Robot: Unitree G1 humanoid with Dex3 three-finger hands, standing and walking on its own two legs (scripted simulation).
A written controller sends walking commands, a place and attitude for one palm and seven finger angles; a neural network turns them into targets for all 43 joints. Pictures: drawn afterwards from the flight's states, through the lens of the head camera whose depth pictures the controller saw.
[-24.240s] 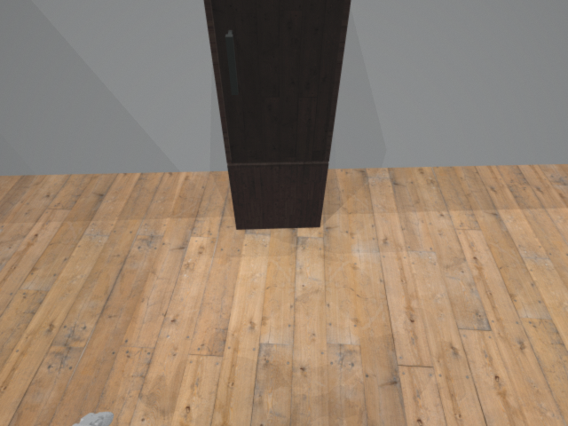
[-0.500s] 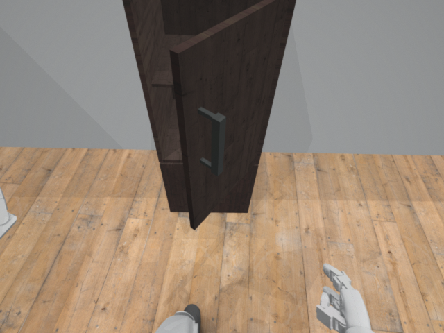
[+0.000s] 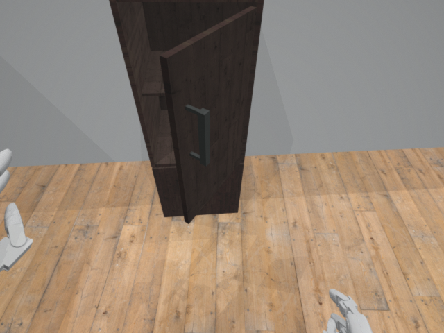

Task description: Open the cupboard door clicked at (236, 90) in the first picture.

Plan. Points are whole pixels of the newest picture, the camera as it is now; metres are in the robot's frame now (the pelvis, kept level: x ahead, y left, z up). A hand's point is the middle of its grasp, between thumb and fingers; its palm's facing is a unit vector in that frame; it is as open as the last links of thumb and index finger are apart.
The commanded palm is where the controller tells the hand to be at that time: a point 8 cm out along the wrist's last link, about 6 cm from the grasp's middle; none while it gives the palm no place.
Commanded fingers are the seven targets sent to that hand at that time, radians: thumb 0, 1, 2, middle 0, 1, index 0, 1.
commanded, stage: stop stepping back and stand still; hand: left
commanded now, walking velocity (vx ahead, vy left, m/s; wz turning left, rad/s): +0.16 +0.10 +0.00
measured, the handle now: (198, 136) +0.55 +0.08 +0.04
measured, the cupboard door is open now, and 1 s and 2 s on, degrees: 52 52 52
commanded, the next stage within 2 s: let the arm hang, fingers relaxed in 0.46 s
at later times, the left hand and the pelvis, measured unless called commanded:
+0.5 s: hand (24, 233) +0.21 +0.27 +0.16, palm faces +0.37 -0.79 -0.49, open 7.4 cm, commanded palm +0.15 +0.31 +0.18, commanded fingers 0.00 0.90 0.90 -0.20 -0.30 -0.20 -0.30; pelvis +0.01 +0.01 +0.00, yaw -1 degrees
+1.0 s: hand out of the picture -0.05 +0.19 -0.18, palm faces +0.06 -0.98 -0.18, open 7.0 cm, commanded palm none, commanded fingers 0.00 0.90 0.90 -0.20 -0.30 -0.20 -0.30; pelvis -0.01 +0.01 +0.00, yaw +2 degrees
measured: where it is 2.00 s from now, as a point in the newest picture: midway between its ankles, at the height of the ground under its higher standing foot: outside the picture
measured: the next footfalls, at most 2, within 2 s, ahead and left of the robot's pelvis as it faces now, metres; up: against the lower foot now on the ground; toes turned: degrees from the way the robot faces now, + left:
none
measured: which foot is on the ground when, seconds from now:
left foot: down 0.00-1.00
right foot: down 0.00-1.00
